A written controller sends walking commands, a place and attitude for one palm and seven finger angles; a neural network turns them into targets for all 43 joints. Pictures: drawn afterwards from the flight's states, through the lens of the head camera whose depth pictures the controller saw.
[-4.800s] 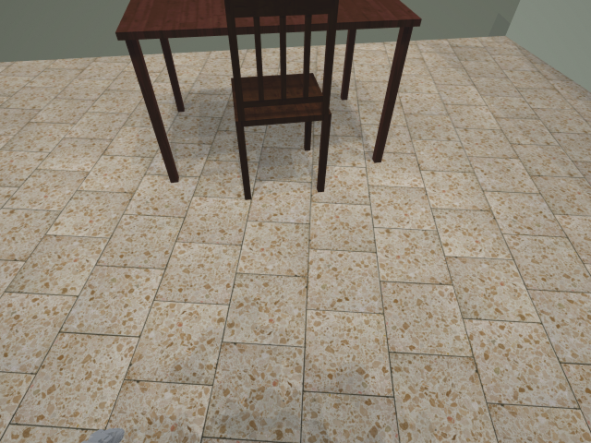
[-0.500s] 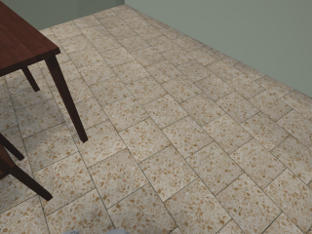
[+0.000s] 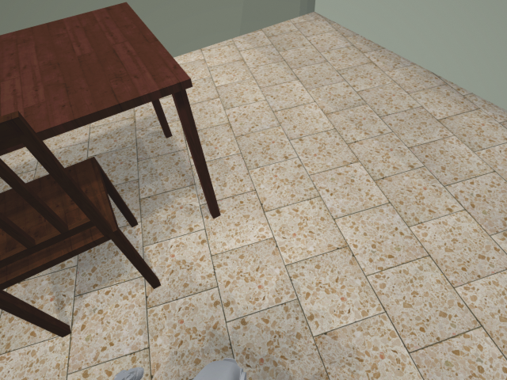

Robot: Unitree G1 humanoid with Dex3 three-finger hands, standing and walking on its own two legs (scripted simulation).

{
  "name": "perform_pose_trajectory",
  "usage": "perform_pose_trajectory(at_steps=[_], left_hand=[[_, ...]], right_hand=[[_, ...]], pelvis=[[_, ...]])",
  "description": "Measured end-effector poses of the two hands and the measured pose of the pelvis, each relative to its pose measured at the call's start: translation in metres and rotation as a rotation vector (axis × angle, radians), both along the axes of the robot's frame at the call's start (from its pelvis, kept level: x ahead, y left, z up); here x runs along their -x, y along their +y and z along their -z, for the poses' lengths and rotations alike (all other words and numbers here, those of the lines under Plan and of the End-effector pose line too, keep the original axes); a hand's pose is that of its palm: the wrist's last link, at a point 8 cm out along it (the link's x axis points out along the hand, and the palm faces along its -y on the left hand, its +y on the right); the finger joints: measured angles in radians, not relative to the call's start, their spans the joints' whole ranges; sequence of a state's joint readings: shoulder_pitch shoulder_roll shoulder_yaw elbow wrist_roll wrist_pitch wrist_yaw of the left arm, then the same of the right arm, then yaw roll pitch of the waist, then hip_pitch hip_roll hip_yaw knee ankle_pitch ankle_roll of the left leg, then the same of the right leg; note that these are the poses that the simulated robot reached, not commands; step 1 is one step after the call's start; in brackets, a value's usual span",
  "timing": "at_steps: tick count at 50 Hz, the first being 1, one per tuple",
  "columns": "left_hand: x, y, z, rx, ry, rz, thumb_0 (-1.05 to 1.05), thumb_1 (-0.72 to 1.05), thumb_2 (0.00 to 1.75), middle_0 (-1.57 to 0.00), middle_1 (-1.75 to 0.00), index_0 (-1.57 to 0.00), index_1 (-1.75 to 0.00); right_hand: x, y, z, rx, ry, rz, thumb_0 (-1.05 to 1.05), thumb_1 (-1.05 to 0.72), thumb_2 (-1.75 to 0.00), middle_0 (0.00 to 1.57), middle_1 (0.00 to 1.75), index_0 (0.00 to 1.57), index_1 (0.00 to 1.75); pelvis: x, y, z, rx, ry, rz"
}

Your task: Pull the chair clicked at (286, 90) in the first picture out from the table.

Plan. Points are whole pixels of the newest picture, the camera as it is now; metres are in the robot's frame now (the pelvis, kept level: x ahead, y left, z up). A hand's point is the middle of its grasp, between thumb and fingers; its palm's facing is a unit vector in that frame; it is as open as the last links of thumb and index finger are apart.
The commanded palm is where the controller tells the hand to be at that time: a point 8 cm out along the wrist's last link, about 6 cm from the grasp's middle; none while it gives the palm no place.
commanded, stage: turn to face it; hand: left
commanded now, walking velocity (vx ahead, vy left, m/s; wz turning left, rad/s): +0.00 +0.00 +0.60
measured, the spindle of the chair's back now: out of the picture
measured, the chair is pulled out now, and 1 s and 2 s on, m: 0.00 0.00 0.00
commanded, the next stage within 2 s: take the last steps up to it in 0.84 s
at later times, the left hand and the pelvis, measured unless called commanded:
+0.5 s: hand out of the picture -0.06 +0.26 -0.18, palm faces +0.35 -0.90 -0.26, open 7.3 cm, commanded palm none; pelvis -0.02 +0.04 +0.00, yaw +17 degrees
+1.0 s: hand out of the picture -0.03 +0.19 -0.13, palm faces +0.46 -0.85 -0.27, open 7.3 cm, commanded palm none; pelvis -0.02 -0.02 +0.01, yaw +27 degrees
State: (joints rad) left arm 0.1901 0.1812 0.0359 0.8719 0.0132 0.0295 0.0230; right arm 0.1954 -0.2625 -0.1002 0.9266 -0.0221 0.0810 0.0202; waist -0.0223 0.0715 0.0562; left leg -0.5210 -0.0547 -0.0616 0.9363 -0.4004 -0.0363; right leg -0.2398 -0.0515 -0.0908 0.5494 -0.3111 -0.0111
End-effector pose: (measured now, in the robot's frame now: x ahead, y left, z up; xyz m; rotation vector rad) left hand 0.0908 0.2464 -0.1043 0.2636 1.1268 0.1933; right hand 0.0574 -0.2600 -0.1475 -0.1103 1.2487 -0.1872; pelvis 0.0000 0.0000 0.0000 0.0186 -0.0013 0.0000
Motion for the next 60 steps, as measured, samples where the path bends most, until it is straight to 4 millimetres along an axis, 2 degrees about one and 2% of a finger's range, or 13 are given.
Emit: perform_pose_trajectory(at_steps=[5, 10, 15, 19, 21, 25, 32, 38, 41, 44, 53, 57, 60], left_hand=[[0.032, -0.01, -0.002, 0.017, 0.024, -0.069, 0.01, 0.91, 0.9, -0.2, -0.3, -0.21, -0.3], [0.066, -0.01, 0.006, 0.047, 0.051, -0.152, 0.01, 0.91, 0.9, -0.2, -0.3, -0.21, -0.3], [0.111, 0.006, 0.022, 0.076, 0.114, -0.249, 0.0, 0.9, 0.9, -0.2, -0.3, -0.21, -0.3], [0.149, 0.031, 0.045, 0.097, 0.163, -0.339, 0.0, 0.9, 0.9, -0.2, -0.3, -0.21, -0.3], [0.163, 0.043, 0.049, 0.094, 0.195, -0.369, 0.01, 0.91, 0.9, -0.2, -0.3, -0.21, -0.3], [0.168, 0.058, 0.04, 0.085, 0.191, -0.403, 0.01, 0.91, 0.9, -0.2, -0.3, -0.2, -0.3], [0.15, 0.066, 0.022, 0.061, 0.087, -0.419, 0.01, 0.91, 0.9, -0.2, -0.3, -0.2, -0.3], [0.128, 0.049, 0.013, 0.04, 0.032, -0.41, 0.01, 0.91, 0.9, -0.2, -0.3, -0.2, -0.3], [0.12, 0.032, 0.01, 0.024, 0.002, -0.408, 0.01, 0.91, 0.9, -0.2, -0.3, -0.2, -0.3], [0.121, 0.012, 0.005, 0.012, -0.016, -0.409, 0.0, 0.91, 0.9, -0.2, -0.3, -0.2, -0.3], [0.166, -0.034, -0.002, 0.045, 0.019, -0.529, 0.0, 0.92, 0.9, -0.2, -0.3, -0.21, -0.3], [0.199, -0.048, 0.002, 0.07, 0.066, -0.588, 0.0, 0.92, 0.9, -0.2, -0.3, -0.21, -0.3], [0.228, -0.061, 0.007, 0.106, 0.128, -0.631, 0.0, 0.92, 0.9, -0.2, -0.3, -0.21, -0.3]], right_hand=[[-0.015, -0.007, -0.008, -0.002, -0.002, -0.068, 0.01, -0.91, -0.9, 0.2, 0.3, 0.2, 0.3], [-0.035, -0.001, -0.011, 0.018, 0.02, -0.158, 0.01, -0.91, -0.9, 0.19, 0.3, 0.2, 0.3], [-0.07, 0.026, -0.018, 0.049, -0.014, -0.272, 0.01, -0.91, -0.9, 0.19, 0.3, 0.2, 0.3], [-0.1, 0.059, -0.021, 0.082, -0.093, -0.365, 0.01, -0.91, -0.9, 0.19, 0.3, 0.2, 0.3], [-0.107, 0.073, -0.027, 0.086, -0.124, -0.393, 0.01, -0.91, -0.9, 0.19, 0.3, 0.2, 0.3], [-0.105, 0.09, -0.039, 0.093, -0.137, -0.424, 0.0, -0.91, -0.9, 0.2, 0.3, 0.2, 0.3], [-0.086, 0.098, -0.035, 0.06, -0.085, -0.448, 0.0, -0.9, -0.9, 0.2, 0.3, 0.2, 0.3], [-0.066, 0.082, -0.017, 0.018, -0.023, -0.433, 0.0, -0.9, -0.9, 0.2, 0.3, 0.2, 0.3], [-0.059, 0.067, -0.003, -0.004, 0.013, -0.425, 0.01, -0.9, -0.9, 0.2, 0.3, 0.2, 0.3], [-0.054, 0.052, 0.008, -0.019, 0.048, -0.421, 0.01, -0.9, -0.9, 0.2, 0.3, 0.2, 0.3], [-0.053, 0.027, 0.0, -0.004, 0.115, -0.485, 0.01, -0.91, -0.9, 0.2, 0.3, 0.2, 0.3], [-0.057, 0.028, -0.006, 0.014, 0.129, -0.526, 0.01, -0.91, -0.9, 0.19, 0.3, 0.2, 0.3], [-0.066, 0.039, -0.011, 0.022, 0.119, -0.556, 0.01, -0.91, -0.9, 0.19, 0.3, 0.2, 0.3]], pelvis=[[0.003, -0.008, -0.007, -0.021, -0.012, -0.072], [0.007, -0.006, -0.006, -0.023, -0.009, -0.144], [0.013, 0.008, -0.001, -0.01, 0.002, -0.207], [0.017, 0.027, 0.012, 0.01, 0.008, -0.26], [0.02, 0.032, 0.012, 0.008, 0.001, -0.27], [0.022, 0.039, 0.001, 0.031, -0.008, -0.303], [0.024, 0.038, -0.007, 0.029, -0.011, -0.355], [0.022, 0.023, -0.004, 0.007, -0.012, -0.386], [0.019, 0.009, 0.001, -0.012, -0.009, -0.401], [0.018, -0.003, 0.003, -0.011, -0.019, -0.427], [0.019, -0.021, -0.01, -0.027, -0.024, -0.501], [0.017, -0.019, -0.013, -0.02, -0.019, -0.522], [0.017, -0.013, -0.014, -0.014, -0.015, -0.531]])
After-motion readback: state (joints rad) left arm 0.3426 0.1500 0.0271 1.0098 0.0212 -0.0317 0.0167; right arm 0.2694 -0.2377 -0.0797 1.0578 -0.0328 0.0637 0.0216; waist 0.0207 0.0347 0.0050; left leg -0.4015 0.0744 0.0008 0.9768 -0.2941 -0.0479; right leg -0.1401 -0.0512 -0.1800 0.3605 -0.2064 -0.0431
